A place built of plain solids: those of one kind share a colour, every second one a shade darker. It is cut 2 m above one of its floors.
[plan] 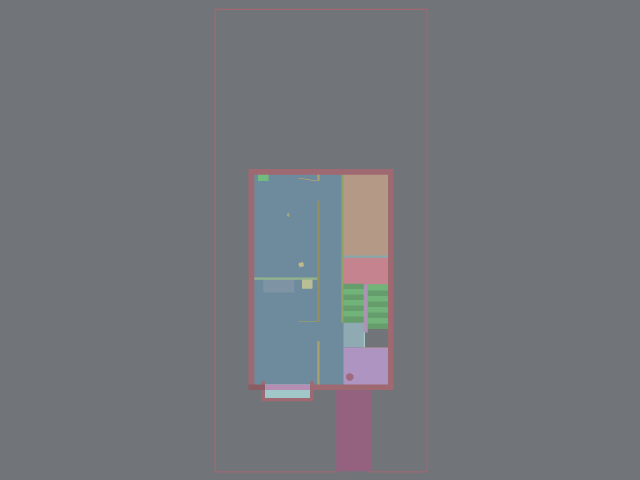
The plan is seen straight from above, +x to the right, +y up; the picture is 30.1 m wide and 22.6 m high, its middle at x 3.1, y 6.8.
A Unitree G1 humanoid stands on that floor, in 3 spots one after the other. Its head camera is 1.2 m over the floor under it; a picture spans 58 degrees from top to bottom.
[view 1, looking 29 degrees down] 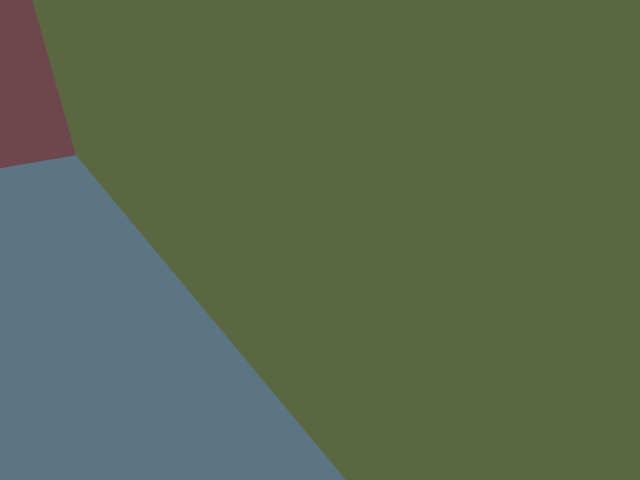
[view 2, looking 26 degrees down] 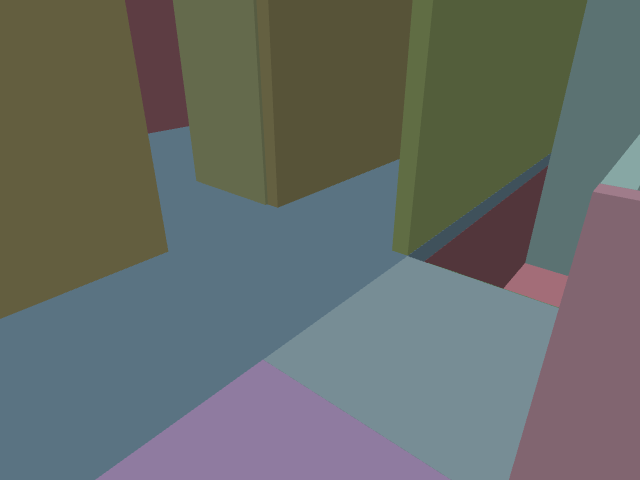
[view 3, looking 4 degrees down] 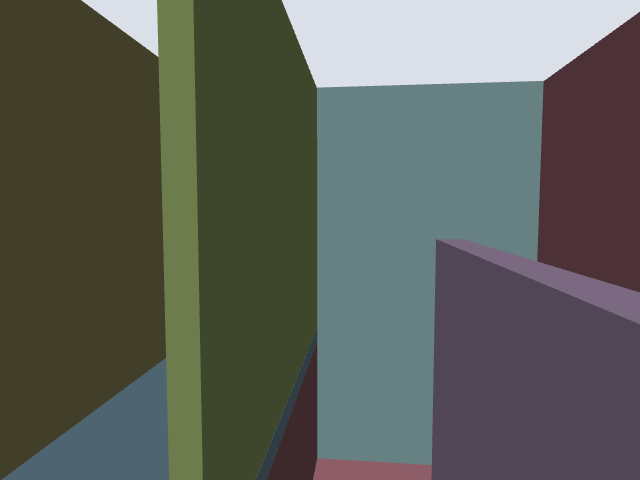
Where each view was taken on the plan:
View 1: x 3.58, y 5.61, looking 53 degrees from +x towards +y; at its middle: landing_wall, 0.97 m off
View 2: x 5.25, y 0.85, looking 130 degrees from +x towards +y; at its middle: upper_floor_rooms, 2.74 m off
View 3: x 4.68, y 1.70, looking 96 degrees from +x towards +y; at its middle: landing_end_wall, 4.30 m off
